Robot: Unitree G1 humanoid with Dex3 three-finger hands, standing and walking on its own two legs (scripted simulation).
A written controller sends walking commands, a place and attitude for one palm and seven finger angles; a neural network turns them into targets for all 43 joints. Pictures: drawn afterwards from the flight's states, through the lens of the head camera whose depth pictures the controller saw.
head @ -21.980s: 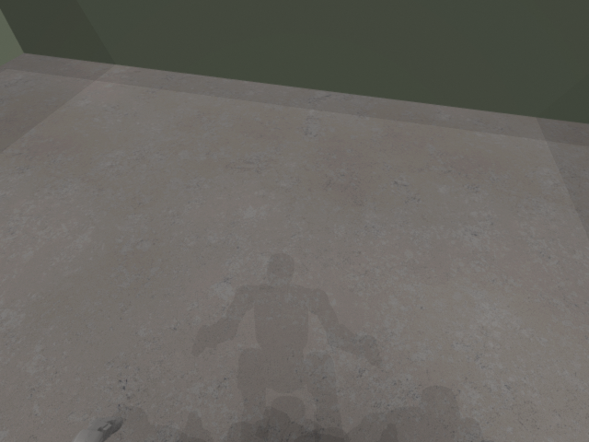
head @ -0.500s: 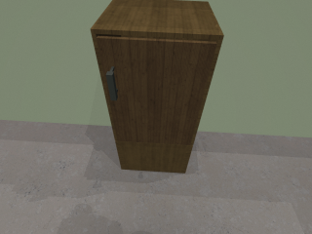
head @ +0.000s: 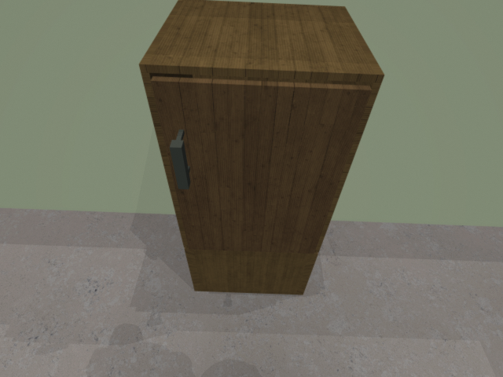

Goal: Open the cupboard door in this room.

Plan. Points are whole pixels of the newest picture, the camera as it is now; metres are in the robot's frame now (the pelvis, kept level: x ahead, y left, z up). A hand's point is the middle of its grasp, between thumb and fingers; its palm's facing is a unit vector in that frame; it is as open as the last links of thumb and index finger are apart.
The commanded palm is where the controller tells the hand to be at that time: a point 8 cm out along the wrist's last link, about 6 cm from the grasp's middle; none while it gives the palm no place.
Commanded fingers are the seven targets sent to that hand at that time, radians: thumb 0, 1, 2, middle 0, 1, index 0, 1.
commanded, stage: come to a stop and stand still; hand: left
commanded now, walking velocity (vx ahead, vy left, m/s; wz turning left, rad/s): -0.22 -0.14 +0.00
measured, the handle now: (182, 159) +0.54 +0.18 +0.02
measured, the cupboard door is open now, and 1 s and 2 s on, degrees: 0 0 0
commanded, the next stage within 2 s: look again from close up in 1.30 s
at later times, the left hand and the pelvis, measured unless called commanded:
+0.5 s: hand out of the picture +0.09 +0.18 -0.19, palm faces +0.08 -0.98 -0.17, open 7.3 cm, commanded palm none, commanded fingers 0.00 0.90 0.90 -0.20 -0.30 -0.20 -0.30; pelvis -0.01 +0.01 -0.02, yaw +2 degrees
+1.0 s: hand out of the picture -0.07 +0.18 -0.17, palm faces +0.04 -0.98 -0.18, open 7.4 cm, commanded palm none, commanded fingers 0.00 0.90 0.90 -0.20 -0.30 -0.20 -0.30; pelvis -0.05 +0.02 +0.00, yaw +0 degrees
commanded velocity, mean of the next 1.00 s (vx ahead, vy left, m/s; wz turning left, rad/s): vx -0.06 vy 0.02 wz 0.00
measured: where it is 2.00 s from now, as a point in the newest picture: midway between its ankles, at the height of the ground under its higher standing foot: outside the picture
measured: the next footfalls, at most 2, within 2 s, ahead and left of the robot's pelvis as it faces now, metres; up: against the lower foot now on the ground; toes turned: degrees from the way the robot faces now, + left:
right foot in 0.16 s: +0.14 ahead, -0.14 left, +0.00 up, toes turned -5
left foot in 0.46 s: +0.04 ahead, +0.10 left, +0.00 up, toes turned +5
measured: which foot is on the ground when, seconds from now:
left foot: down 0.00-0.18, up 0.20-0.44, down 0.46-1.00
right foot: up 0.00-0.14, down 0.16-0.48, up 0.50-0.76, down 0.78-1.00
